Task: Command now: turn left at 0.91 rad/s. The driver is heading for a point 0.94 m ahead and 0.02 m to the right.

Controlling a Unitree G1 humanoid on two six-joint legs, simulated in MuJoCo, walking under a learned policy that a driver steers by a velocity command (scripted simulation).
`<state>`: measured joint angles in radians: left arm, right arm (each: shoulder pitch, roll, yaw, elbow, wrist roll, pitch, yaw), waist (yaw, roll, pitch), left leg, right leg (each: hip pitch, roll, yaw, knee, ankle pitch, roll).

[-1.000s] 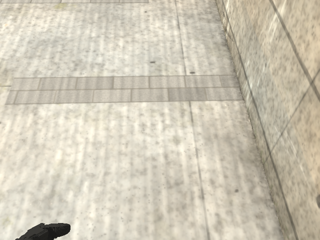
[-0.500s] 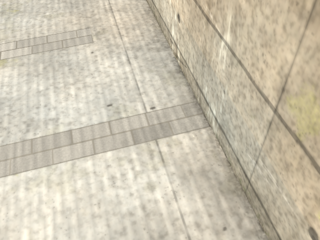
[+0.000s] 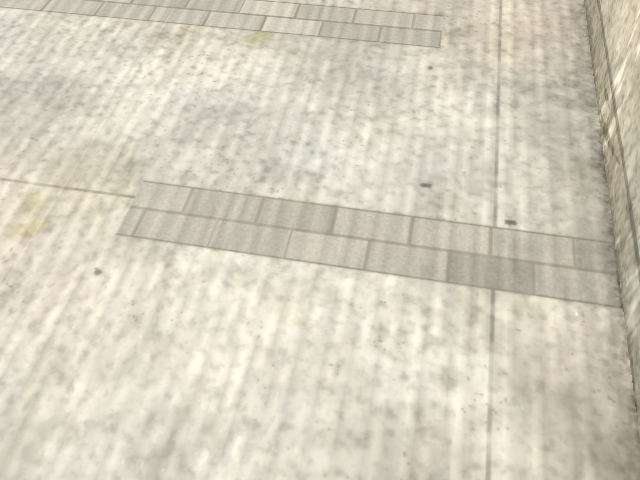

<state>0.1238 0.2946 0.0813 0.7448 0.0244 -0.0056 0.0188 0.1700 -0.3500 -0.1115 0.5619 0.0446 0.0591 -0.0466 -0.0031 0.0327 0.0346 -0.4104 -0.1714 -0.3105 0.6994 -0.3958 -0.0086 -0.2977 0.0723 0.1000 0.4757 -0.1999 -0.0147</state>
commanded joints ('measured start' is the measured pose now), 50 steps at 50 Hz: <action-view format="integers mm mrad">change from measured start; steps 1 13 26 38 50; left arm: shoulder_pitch -107 39 46 -89 255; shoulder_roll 121 197 75 20 143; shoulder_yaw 35 72 6 -54 9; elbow -109 -96 -51 -85 43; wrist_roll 30 -14 12 -19 -9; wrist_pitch -7 29 -46 5 -39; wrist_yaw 24 33 -65 -100 -16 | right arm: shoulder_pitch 91 -50 258 272 37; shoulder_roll -181 -37 -53 -37 -31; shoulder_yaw -50 33 47 69 106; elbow -57 -119 82 244 66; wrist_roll -9 6 -117 -77 -128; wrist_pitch -20 -11 -101 -159 -148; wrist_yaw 2 63 46 15 55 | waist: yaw -58 47 -71 9 -41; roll -175 -176 107 56 55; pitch -94 -105 -9 108 93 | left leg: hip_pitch -176 -157 471 472 -318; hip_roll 110 278 433 363 263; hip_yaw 88 330 116 586 213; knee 408 245 -423 -556 630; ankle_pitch -96 27 179 1248 65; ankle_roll -38 -68 80 -6 -20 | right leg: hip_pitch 136 223 -604 -337 99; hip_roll -409 -360 -132 -26 -160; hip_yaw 339 -95 -1 -312 452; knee -204 -193 820 362 -306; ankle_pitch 109 182 -48 124 -201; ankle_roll -185 -195 -48 -150 -347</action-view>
